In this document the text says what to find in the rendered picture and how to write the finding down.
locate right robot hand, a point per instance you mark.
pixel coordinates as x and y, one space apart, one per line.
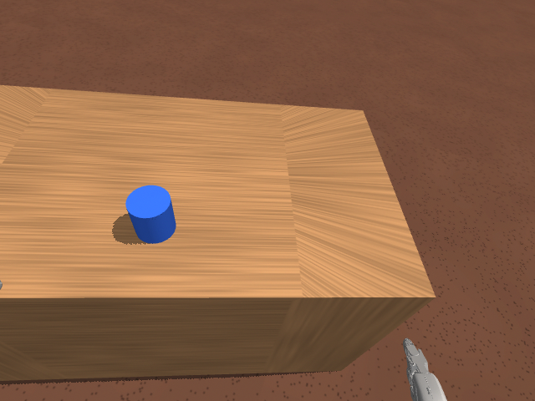
424 386

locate can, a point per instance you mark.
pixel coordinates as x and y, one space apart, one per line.
151 213

